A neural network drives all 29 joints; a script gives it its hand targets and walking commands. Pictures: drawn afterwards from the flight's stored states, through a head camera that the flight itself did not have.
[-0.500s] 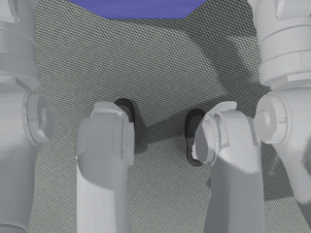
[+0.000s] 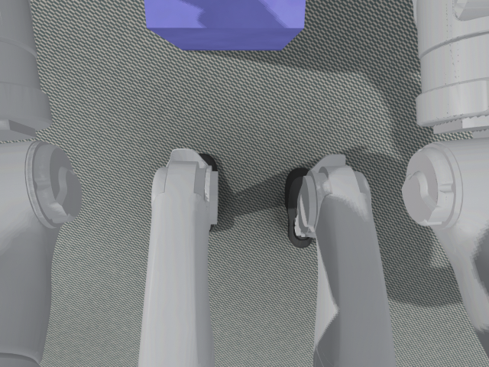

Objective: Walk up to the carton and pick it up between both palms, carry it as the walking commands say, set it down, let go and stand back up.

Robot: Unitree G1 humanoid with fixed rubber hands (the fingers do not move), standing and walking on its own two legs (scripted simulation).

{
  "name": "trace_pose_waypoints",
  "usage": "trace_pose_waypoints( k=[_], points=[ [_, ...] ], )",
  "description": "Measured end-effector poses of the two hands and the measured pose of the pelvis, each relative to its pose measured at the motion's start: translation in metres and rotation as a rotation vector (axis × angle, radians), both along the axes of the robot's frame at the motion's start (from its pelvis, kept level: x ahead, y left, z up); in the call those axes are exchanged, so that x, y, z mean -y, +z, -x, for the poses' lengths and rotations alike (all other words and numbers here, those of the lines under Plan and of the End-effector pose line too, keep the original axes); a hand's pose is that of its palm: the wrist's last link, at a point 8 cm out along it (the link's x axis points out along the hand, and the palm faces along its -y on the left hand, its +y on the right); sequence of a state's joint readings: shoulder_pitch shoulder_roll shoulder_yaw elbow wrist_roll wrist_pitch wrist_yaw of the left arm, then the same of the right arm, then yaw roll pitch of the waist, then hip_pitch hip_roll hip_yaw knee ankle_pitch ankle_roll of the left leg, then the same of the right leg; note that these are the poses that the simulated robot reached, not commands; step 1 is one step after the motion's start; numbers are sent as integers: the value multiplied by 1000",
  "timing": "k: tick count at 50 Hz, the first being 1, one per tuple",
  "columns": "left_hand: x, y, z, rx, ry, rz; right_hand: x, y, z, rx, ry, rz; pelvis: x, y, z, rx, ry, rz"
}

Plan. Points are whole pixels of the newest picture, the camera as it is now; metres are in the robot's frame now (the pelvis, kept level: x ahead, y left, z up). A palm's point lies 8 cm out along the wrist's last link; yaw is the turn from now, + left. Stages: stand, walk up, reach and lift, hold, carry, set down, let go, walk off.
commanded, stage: set down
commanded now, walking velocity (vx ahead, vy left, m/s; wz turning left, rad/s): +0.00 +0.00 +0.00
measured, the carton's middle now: out of the picture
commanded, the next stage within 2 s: let go in 0.66 s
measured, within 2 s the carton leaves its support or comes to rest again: neither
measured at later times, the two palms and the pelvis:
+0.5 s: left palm out of the picture +0.57 +0.27 +0.05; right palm out of the picture +0.59 -0.11 +0.03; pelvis +0.00 +0.00 +0.12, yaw +1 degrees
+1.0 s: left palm out of the picture +0.56 +0.26 +0.12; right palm out of the picture +0.59 -0.17 +0.11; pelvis +0.08 +0.00 +0.20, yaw +2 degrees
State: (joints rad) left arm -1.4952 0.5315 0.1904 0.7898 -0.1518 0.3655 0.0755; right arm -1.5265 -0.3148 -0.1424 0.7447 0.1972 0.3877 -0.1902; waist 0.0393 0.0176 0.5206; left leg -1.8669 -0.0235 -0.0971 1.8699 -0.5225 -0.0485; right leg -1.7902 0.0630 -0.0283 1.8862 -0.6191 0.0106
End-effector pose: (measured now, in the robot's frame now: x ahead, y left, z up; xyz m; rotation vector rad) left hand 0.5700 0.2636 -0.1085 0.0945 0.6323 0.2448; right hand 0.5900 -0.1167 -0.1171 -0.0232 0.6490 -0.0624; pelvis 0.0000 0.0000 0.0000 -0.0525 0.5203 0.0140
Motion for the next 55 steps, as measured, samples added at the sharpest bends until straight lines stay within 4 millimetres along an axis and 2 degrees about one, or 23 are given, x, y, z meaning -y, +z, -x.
trace_pose_waypoints(
  k=[8, 14, 27, 33, 39, 44, 47, 49, 52, 55],
  points=[
    [0, 50, -7, 40, 1, 19, -1, 45, -4, 24, 11, -3, 3, 37, -3, 1, 4, -3],
    [-3, 86, -4, 36, 9, 39, 1, 78, -1, 12, 13, 9, 4, 67, -2, 13, 9, -3],
    [-11, 171, 1, 59, 6, 53, -6, 165, -2, 31, 23, 22, 4, 134, 1, 46, 27, 0],
    [-11, 209, -11, 83, -16, 57, -3, 199, -12, 48, 34, 64, 1, 156, -7, -17, 32, 5],
    [-5, 222, -8, 5, -25, 63, 22, 215, -9, -20, 19, 119, -1, 173, -33, -107, 36, 9],
    [0, 234, -7, -10, -47, 39, 41, 234, -12, -3, 20, 129, 0, 187, -58, -185, 37, 9],
    [3, 233, -5, -31, -73, 15, 45, 234, -11, -10, 34, 129, 2, 194, -71, -227, 37, 7],
    [4, 227, 3, -61, -81, 4, 48, 227, -2, -38, 40, 126, 3, 200, -79, -251, 37, 6],
    [3, 221, 25, -102, -80, -11, 55, 217, 21, -91, 34, 120, 4, 210, -92, -273, 37, 4],
    [0, 227, 48, -114, -87, -38, 65, 221, 44, -106, 27, 127, 5, 221, -104, -273, 37, 2]
  ],
)
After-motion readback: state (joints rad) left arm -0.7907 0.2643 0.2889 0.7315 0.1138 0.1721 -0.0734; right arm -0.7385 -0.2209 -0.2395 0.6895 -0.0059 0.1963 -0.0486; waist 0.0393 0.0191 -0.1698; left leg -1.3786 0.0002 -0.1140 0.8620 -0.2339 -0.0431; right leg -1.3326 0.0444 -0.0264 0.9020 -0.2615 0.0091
